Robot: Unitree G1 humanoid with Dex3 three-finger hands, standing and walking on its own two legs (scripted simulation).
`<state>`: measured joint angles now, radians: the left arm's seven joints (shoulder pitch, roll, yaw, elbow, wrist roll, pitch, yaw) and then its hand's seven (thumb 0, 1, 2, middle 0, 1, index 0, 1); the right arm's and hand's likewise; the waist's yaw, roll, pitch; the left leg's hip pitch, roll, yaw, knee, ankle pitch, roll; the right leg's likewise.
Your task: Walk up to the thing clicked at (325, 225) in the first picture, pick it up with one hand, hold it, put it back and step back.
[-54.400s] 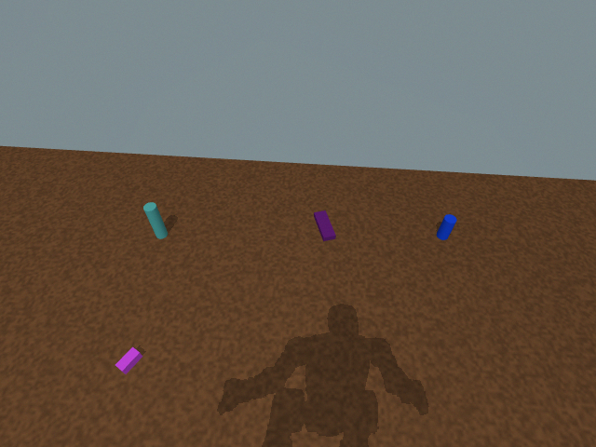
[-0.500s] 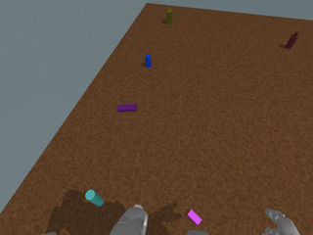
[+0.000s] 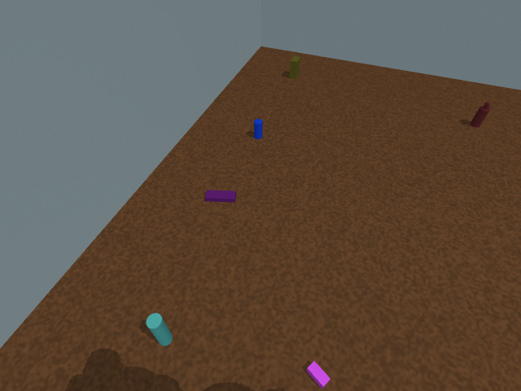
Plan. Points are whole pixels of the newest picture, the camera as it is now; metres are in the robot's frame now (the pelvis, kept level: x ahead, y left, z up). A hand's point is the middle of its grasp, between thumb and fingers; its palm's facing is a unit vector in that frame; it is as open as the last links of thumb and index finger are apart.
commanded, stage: step back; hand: left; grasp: from above
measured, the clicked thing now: (220, 196) +1.12 +0.22 -0.75
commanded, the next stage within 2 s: stand in 0.62 s
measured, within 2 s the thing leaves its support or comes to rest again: neither
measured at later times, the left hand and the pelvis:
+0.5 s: hand out of the picture +0.14 +0.28 -0.14, palm faces -0.01 -0.92 -0.38, open 7.4 cm; pelvis +0.04 +0.02 +0.01, yaw +0 degrees
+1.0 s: hand out of the picture +0.13 +0.25 -0.13, palm faces -0.03 -0.94 -0.33, open 7.3 cm; pelvis +0.03 +0.01 +0.02, yaw +0 degrees
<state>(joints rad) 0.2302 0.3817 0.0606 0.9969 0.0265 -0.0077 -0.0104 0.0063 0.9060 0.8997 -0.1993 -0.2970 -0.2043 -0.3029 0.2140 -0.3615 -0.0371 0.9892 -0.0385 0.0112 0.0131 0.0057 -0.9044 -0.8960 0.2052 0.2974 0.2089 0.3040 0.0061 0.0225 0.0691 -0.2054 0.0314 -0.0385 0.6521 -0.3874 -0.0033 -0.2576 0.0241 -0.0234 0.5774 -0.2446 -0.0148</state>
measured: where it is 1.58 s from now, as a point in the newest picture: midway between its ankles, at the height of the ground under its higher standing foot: outside the picture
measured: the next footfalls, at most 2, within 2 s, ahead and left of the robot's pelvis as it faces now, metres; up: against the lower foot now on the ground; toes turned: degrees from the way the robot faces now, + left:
none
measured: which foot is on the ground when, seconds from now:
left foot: down 0.00-1.00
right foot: down 0.00-1.00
